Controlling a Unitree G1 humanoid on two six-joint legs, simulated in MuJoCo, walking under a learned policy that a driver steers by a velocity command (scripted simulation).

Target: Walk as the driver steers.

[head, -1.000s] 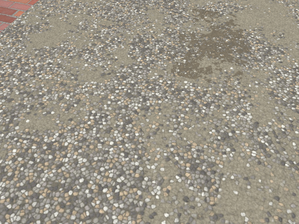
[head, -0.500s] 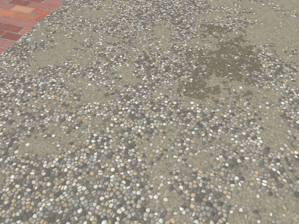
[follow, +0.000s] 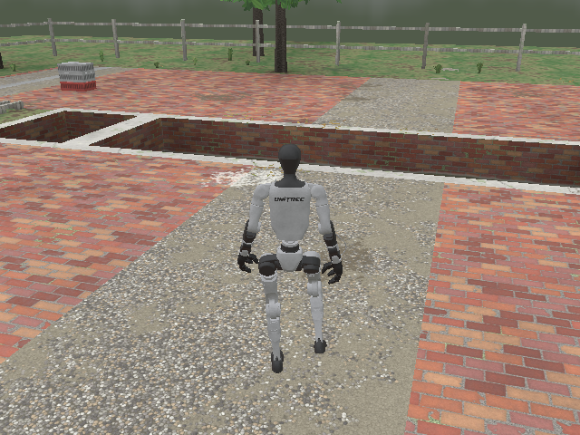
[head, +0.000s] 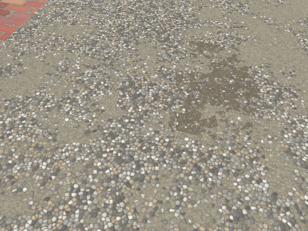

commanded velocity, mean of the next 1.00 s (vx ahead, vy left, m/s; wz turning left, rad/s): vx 0.50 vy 0.00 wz -0.12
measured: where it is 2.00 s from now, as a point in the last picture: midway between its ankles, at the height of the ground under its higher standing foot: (195, 137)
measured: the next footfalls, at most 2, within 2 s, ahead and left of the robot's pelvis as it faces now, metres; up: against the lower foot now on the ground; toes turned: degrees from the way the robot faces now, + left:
right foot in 0.30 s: +0.34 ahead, -0.17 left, +0.00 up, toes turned -2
left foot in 0.86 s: +0.65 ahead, +0.07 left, +0.00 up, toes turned -3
